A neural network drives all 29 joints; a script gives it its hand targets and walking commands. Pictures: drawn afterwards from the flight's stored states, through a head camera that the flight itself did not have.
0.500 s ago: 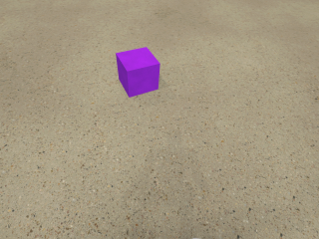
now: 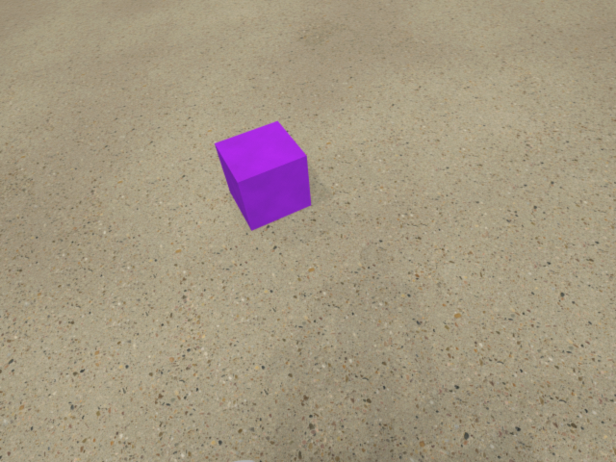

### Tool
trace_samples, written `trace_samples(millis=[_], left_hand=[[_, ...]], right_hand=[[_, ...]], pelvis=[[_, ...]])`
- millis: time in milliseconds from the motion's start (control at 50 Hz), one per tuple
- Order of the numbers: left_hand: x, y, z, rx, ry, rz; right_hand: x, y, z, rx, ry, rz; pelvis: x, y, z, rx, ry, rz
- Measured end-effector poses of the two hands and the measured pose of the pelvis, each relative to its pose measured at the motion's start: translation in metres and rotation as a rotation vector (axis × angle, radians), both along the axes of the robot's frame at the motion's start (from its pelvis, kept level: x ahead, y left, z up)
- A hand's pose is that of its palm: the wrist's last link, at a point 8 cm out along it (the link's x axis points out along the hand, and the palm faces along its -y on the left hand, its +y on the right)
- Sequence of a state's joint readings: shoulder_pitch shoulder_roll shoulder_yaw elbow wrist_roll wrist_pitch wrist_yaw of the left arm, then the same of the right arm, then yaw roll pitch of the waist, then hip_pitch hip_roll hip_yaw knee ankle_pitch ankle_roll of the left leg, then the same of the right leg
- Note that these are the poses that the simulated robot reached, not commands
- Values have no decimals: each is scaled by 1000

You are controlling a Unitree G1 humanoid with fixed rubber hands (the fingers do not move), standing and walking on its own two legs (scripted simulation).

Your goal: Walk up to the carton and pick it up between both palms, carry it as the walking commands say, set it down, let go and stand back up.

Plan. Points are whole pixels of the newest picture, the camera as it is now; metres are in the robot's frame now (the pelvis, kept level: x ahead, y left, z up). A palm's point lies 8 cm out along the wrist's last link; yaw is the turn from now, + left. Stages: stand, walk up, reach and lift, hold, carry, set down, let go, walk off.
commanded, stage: walk up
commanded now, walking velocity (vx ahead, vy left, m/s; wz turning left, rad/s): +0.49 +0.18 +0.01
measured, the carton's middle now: (264, 175) +1.31 +0.23 -0.63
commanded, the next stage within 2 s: none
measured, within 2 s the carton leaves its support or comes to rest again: neither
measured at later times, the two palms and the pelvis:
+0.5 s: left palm (106, 412) +0.23 +0.34 -0.15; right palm (424, 360) +0.29 -0.17 -0.12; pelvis +0.23 +0.09 +0.00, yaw -1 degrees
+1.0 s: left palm (172, 257) +0.50 +0.28 -0.11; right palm (432, 275) +0.46 -0.22 -0.16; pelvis +0.46 +0.02 +0.00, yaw +0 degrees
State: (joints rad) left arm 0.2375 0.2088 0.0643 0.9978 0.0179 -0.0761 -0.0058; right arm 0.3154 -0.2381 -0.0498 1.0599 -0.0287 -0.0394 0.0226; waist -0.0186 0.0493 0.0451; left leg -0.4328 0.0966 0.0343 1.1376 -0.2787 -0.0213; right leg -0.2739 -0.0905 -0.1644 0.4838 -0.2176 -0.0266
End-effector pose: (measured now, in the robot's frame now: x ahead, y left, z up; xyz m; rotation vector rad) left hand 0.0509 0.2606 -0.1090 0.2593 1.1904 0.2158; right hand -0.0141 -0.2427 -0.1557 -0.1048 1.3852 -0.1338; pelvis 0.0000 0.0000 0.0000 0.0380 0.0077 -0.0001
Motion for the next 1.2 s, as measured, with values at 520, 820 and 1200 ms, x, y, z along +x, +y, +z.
trace_samples(millis=[520, 820, 1200], left_hand=[[206, 78, -37, -135, 93, 12], [494, -2, -14, -137, -188, -190], [389, 19, 14, -23, 292, 206]], right_hand=[[289, 75, 42, -132, -182, 33], [283, 59, 13, -43, 156, -165], [682, 44, 23, 35, -253, 163]], pelvis=[[235, 87, 1, -59, -1, -17], [385, 40, -12, -29, -7, -10], [547, 37, 11, 10, -8, -15]])
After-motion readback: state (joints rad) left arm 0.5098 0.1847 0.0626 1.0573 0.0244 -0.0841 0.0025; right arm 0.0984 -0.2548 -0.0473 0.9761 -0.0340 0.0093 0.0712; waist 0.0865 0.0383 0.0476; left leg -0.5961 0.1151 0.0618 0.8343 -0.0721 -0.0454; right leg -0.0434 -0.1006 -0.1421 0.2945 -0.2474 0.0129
